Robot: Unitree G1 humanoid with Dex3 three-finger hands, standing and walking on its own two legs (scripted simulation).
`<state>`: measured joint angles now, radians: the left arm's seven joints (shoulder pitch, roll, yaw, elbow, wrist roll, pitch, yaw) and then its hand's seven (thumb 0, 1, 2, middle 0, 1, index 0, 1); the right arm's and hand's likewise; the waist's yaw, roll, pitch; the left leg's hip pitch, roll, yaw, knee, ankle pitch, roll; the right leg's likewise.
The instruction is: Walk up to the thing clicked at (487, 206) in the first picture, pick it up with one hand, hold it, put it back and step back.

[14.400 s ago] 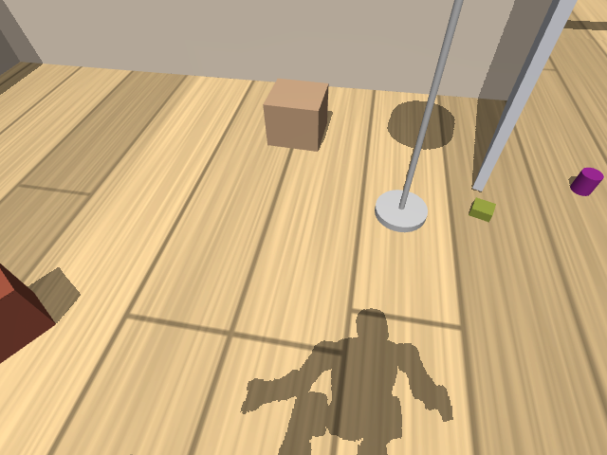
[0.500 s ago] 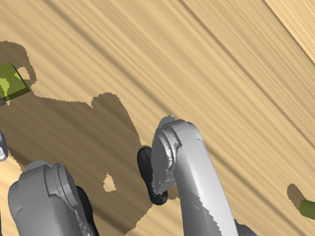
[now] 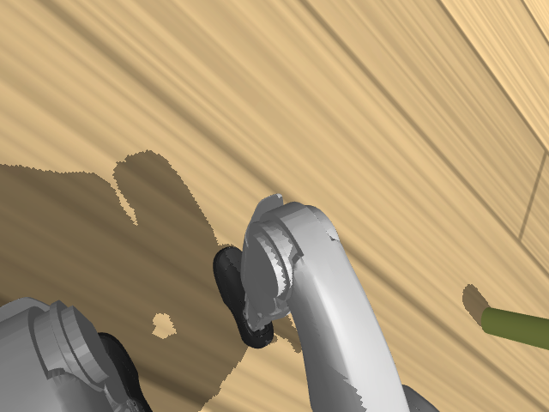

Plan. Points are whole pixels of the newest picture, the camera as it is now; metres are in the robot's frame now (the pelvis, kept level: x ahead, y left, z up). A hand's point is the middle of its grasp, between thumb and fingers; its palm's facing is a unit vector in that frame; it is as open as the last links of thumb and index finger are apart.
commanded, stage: rest palm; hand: left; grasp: from above
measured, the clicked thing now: out of the picture +0.52 +0.27 -0.29
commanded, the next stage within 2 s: close in 0.86 s
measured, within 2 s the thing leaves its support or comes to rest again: neither
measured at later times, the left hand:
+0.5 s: hand out of the picture +0.51 +0.27 -0.25, palm faces -0.39 -0.20 -0.90, open 13.9 cm
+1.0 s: hand out of the picture +0.50 +0.27 -0.26, palm faces -0.40 -0.20 -0.89, open 13.9 cm
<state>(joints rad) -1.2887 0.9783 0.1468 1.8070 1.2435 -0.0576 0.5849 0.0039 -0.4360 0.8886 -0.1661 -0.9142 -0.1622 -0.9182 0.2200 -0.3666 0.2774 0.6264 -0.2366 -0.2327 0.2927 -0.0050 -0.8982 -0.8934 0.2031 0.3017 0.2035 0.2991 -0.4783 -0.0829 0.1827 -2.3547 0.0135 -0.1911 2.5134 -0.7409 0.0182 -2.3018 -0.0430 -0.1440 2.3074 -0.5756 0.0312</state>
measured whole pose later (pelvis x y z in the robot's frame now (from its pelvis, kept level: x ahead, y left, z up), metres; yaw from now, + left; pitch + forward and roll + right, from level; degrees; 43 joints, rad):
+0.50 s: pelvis +0.00 +0.00 +0.00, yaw -2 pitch +31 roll -15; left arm -1.30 1.02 0.11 1.83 1.22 -0.05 0.63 0.00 -0.48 0.92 -0.17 -0.92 -0.15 -0.94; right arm 0.20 -0.38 0.33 0.60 -0.25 -0.28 0.31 0.00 -0.91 -0.90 0.20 0.30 0.20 0.30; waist -0.50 -0.12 0.22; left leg -2.35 0.02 -0.21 2.52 -0.74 0.03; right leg -2.27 -0.03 -0.17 2.28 -0.56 0.05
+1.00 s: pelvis -0.01 +0.00 +0.01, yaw -2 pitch +30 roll -16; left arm -1.28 1.06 0.09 1.82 1.17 -0.05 0.63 0.00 -0.49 0.97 -0.20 -0.89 -0.15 -0.94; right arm 0.18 -0.39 0.36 0.61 -0.25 -0.28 0.31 0.00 -0.92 -0.90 0.20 0.30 0.20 0.30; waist -0.51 -0.14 0.26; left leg -2.33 0.02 -0.23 2.51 -0.73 0.03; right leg -2.25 -0.03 -0.18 2.26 -0.55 0.05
